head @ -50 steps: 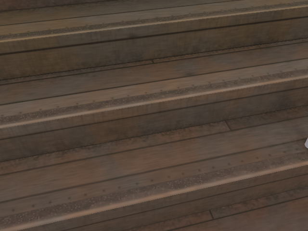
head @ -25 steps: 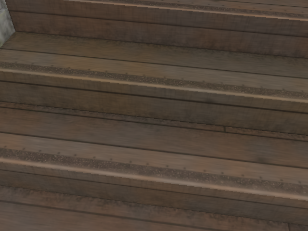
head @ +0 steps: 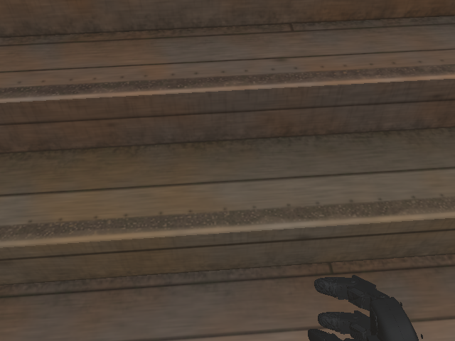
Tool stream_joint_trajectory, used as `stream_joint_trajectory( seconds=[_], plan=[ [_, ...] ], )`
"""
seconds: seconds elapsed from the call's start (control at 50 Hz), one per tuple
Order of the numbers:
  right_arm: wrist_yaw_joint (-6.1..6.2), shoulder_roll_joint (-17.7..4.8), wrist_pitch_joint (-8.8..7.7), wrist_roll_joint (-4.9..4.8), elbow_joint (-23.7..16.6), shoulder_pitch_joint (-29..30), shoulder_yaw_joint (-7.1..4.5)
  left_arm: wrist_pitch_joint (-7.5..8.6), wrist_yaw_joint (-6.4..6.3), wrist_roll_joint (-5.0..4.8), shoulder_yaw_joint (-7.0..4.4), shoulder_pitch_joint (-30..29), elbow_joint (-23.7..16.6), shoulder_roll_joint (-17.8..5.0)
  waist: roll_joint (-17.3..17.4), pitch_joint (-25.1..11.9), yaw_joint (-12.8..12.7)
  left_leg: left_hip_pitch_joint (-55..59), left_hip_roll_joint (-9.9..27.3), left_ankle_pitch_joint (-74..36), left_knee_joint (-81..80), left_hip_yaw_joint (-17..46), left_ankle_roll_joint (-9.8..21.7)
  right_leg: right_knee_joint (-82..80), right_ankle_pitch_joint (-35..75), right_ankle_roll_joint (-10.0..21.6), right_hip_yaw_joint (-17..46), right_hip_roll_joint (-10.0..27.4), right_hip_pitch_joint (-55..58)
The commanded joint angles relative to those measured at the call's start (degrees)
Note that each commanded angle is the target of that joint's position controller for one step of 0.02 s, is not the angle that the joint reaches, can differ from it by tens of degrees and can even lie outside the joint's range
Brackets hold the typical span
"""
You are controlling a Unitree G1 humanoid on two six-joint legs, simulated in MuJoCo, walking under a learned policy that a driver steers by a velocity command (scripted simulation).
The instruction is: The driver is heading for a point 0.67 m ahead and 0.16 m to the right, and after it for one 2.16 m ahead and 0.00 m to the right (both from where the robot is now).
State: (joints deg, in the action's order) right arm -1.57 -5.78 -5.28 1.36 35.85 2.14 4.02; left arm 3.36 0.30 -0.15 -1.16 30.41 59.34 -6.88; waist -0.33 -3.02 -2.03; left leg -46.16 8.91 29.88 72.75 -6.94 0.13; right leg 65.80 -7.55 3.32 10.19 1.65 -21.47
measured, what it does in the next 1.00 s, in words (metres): climbs, turning right: right foot 0.16 m higher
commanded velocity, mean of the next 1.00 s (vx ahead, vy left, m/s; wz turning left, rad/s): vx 0.47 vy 0.00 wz -0.36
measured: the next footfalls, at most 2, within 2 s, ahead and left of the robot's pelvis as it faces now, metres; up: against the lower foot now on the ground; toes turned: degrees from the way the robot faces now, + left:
right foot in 0.48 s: +0.44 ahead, -0.20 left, +0.16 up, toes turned -21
left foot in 1.02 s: +0.73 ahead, -0.19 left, +0.33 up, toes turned -16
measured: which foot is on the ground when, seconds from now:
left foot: down 0.00-0.50, up 0.52-1.00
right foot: up 0.00-0.46, down 0.48-1.00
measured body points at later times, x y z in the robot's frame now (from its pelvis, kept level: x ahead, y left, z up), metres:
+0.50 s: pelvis +0.27 -0.07 +0.11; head +0.29 -0.07 +0.56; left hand +0.55 +0.03 +0.05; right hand +0.15 -0.26 -0.03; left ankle +0.09 +0.15 -0.59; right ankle +0.41 -0.18 -0.47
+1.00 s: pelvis +0.53 -0.18 +0.30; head +0.52 -0.22 +0.75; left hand +0.54 +0.01 +0.15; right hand +0.72 -0.36 +0.22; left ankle +0.71 -0.16 -0.24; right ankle +0.41 -0.18 -0.45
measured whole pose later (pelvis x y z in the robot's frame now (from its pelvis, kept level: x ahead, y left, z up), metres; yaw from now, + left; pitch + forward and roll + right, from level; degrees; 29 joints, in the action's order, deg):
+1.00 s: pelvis +0.53 -0.18 +0.30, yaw -18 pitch +5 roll +4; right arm -0.5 -0.8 -2.6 -0.2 40.5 0.0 7.4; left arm 0.9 -2.9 0.8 3.7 25.3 61.6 -2.6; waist 1.1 -6.4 -2.7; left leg -67.2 -2.8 9.4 86.1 -9.0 6.8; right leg 17.1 -12.8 5.3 -4.5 -1.2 -3.7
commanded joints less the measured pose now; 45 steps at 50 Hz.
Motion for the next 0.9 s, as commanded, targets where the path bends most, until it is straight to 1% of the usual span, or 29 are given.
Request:
stream_joint_trajectory(
  seconds=[0.02,0.04,0.08,0.14,0.18,0.2,0.24,0.32,0.36,0.38,0.4,0.42,0.44,0.46,0.48,0.5,0.52,0.54,0.56,0.6,0.62,0.64,0.66,0.7,0.76,0.8,0.84,0.86,0.9],
  plan=[
    [1.10,-5.0,2.13,-0.50,9.8,-17.0,-4.07,1.75,2.65,-0.61,1.03,-17.2,-15.3,4.5,12.5,-2.7,5.6,28.6,16.3,5.9,-49.9,41.6,9.2,46.8,3.9,3.9,0.3,-1.4,-36.6],
    [0.49,1.3,1.88,0.49,12.7,-14.3,-2.77,0.61,2.31,-1.09,0.49,-17.3,-16.1,1.2,8.6,1.7,2.2,23.1,13.6,-0.2,-46.1,28.0,5.9,47.7,6.1,5.3,-2.0,0.2,-37.2],
    [0.17,3.6,1.29,1.00,16.8,-14.1,-2.84,-1.05,2.50,-2.07,1.10,-12.7,-15.8,2.2,7.6,3.6,-2.2,22.1,10.7,-8.5,-47.3,15.6,2.7,50.1,6.2,7.3,-0.8,-0.5,-36.3],
    [0.08,0.4,1.53,0.52,18.2,-15.7,-3.50,-2.87,1.06,-1.50,2.74,-13.6,-18.2,3.9,3.4,6.9,-3.9,23.9,9.6,-18.6,-51.4,3.8,1.9,46.6,6.9,7.0,-1.3,-0.6,-43.1],
    [1.14,-1.8,1.73,1.55,17.1,-14.6,-3.57,-3.62,0.51,0.00,2.49,-16.1,-20.4,0.9,3.0,7.1,-4.4,22.1,8.8,-20.8,-54.1,-1.8,3.4,43.4,9.0,4.4,-2.8,-1.1,-43.4],
    [1.53,-2.8,1.48,3.02,17.3,-16.5,-3.19,-4.17,0.20,-0.10,2.37,-17.8,-20.5,0.2,3.8,6.2,-2.7,24.9,10.3,-23.1,-54.7,-0.8,4.9,51.6,9.1,3.2,-4.1,-2.2,-45.5],
    [2.47,-6.1,1.13,1.88,18.1,-20.6,-3.70,-4.49,0.19,0.37,2.50,-21.3,-23.3,-0.4,3.0,7.3,-1.5,32.7,11.4,-22.8,-55.7,-1.6,4.6,53.2,5.5,2.6,-3.4,-0.8,-53.7],
    [4.64,-9.0,1.66,1.29,19.0,-30.2,-4.84,-3.95,1.16,-0.74,3.73,-34.5,-30.4,0.2,3.0,10.2,4.0,50.4,14.2,-21.7,-58.1,-1.8,3.8,55.3,-4.2,2.1,-2.9,3.4,-72.0],
    [5.98,-8.6,2.88,0.73,18.6,-32.0,-5.02,-3.66,1.98,-0.96,4.72,-42.1,-35.1,0.1,3.3,10.5,5.0,47.1,12.6,-16.6,-64.6,-3.8,3.3,42.6,-3.7,0.8,-8.5,7.1,-67.6],
    [6.70,-10.3,3.20,0.78,18.0,-30.7,-5.57,-3.70,2.46,-0.91,4.92,-41.7,-35.8,0.0,4.0,9.7,4.2,46.4,12.0,-16.6,-66.4,-5.9,3.3,37.7,-1.9,0.6,-9.7,8.8,-63.0],
    [7.09,-14.1,3.52,-0.88,17.8,-28.1,-6.72,-3.45,3.71,-1.51,6.72,-45.1,-37.8,2.1,6.7,9.6,3.1,37.8,11.6,-24.0,-76.2,-9.0,5.3,20.5,-8.9,2.3,-15.6,10.3,-46.7],
    [7.01,-14.5,3.51,-1.33,18.1,-28.6,-6.76,-3.31,3.53,-1.65,5.76,-46.0,-37.0,0.2,3.4,8.1,3.5,35.4,9.0,-39.3,-74.4,-12.9,5.8,14.1,-9.2,3.8,-20.8,6.9,-32.4],
    [6.28,-17.5,2.71,-1.44,19.6,-30.6,-7.01,-2.31,3.49,-1.48,3.43,-41.4,-35.6,-3.0,8.4,5.8,0.7,35.0,9.9,-81.8,-66.1,-13.2,7.7,13.9,-17.8,5.8,-28.9,-0.7,-18.7],
    [5.88,-21.4,2.37,-1.67,18.6,-30.0,-7.75,-1.96,3.52,-1.77,1.41,-31.8,-32.9,-6.0,14.1,-0.1,-3.8,41.9,11.7,-113.5,-56.2,-11.4,8.3,10.6,-17.3,7.8,-29.1,-4.9,-11.7],
    [5.25,-23.9,2.18,-2.53,16.1,-26.3,-8.32,-1.59,3.49,-1.15,-1.93,-17.6,-29.6,-12.8,18.6,-9.6,-9.9,48.4,9.1,-121.0,-42.2,-9.9,7.3,-0.5,-15.5,10.6,-23.3,-8.9,-1.2],
    [5.17,-22.6,1.08,-2.63,12.7,-25.1,-8.74,-2.67,3.26,-1.04,-4.86,-9.7,-26.9,-19.1,12.0,-15.6,-11.9,31.9,5.6,-96.5,-23.8,-5.7,2.7,-12.2,-12.3,14.8,-1.5,-4.3,17.6],
    [2.75,-11.9,-1.38,-1.41,8.4,-25.4,-5.65,-3.71,1.53,-1.28,-6.69,-9.1,-25.2,-26.6,-17.0,-24.4,-4.8,13.7,-9.0,-22.5,0.4,0.9,-0.9,-40.7,-32.9,21.1,38.0,9.1,30.5],
    [0.66,-13.0,-3.48,-1.98,10.3,-22.9,-7.16,-3.18,0.17,1.42,-4.94,-8.6,-24.7,-21.7,-11.0,-31.2,-4.2,12.9,-10.9,-19.1,20.5,17.9,0.8,-51.5,-40.6,16.0,49.2,12.6,30.0],
    [0.10,-10.9,-3.31,-2.55,8.2,-17.6,-7.31,-2.50,0.23,1.84,-3.56,-6.4,-21.3,-17.3,-6.2,-22.5,-3.6,7.9,-10.2,-21.0,28.9,17.5,2.3,-51.2,-40.5,9.8,43.0,11.4,22.7],
    [0.62,-2.6,-3.82,-0.13,1.0,-5.5,-4.36,-1.02,1.17,1.39,-0.82,-7.3,-15.6,-7.4,-3.0,-5.0,-0.7,-5.2,-7.8,-22.4,45.8,14.8,6.9,-42.6,-31.1,5.5,28.4,6.7,7.0],
    [0.20,-1.1,-3.43,0.21,-0.7,-6.6,-3.39,-0.31,1.49,2.25,0.32,-8.6,-13.7,-4.7,-1.2,-3.0,2.4,-6.5,-7.1,-23.0,49.8,15.3,8.9,-41.1,-26.8,4.2,23.6,4.8,2.1],
    [0.07,1.4,-3.32,0.66,-2.1,-8.2,-2.13,0.13,2.39,2.54,0.52,-9.9,-12.2,-3.8,-0.8,-0.8,4.8,-9.9,-6.5,-22.9,53.3,15.3,10.3,-40.7,-19.1,2.7,18.3,3.0,-0.5],
    [0.09,2.1,-2.79,-0.13,-1.0,-12.5,-1.31,0.26,2.95,2.06,0.83,-11.2,-11.8,-3.3,1.3,-0.5,6.9,-13.4,-5.9,-24.1,52.2,15.1,10.6,-39.0,-12.5,1.9,11.7,3.2,0.1],
    [0.20,0.6,-1.56,-2.00,1.4,-14.6,-0.72,-0.37,3.08,2.38,2.18,-11.3,-11.3,-0.6,3.6,0.9,7.6,-18.3,-5.8,-27.9,50.4,14.4,9.2,-38.9,-4.0,0.6,4.2,4.0,-3.0],
    [0.45,3.6,-0.05,-3.32,1.8,-10.9,0.78,-0.75,3.07,4.18,3.21,-5.4,-5.7,-0.6,-3.7,3.4,5.3,-32.5,-10.7,-29.2,65.7,17.2,8.7,-41.4,-5.6,-1.1,1.7,6.4,-3.2],
    [0.75,4.7,0.43,-2.26,-1.1,-6.2,1.78,-1.21,2.89,3.30,3.28,-7.1,-4.2,-2.2,-3.8,6.0,5.9,-37.2,-11.4,-32.8,60.1,17.0,8.4,-43.6,-7.5,-5.0,-1.8,5.6,-6.0],
    [1.94,3.9,0.66,-0.38,-3.9,5.5,2.13,-2.08,1.50,2.89,3.56,-5.3,-3.0,-1.8,-3.6,7.8,1.3,-34.1,-12.8,-36.9,47.3,9.9,5.5,-47.6,-2.6,-5.7,-4.7,4.5,-11.3],
    [2.26,4.4,0.85,-0.75,-5.4,10.2,2.74,-2.00,0.24,2.60,3.56,-2.6,-2.3,-2.9,-4.9,9.0,-0.4,-33.4,-13.0,-35.5,42.7,4.9,4.1,-51.8,3.9,-4.5,-4.0,5.5,-11.8],
    [2.52,3.7,0.61,-2.09,-5.0,10.2,2.42,-1.72,-1.90,2.31,3.49,0.5,0.2,-3.8,-8.5,2.8,-0.8,-29.5,-11.0,-31.6,35.1,0.7,3.1,-52.7,25.8,-4.3,-4.9,6.5,-0.7]
  ],
)
Keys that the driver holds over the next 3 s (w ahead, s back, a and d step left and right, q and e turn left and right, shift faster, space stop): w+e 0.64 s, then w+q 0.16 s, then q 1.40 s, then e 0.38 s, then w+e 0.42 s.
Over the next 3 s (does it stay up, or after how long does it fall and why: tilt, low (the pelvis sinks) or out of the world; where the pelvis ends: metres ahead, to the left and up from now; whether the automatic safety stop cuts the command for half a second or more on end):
stays up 0.77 -0.34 0.44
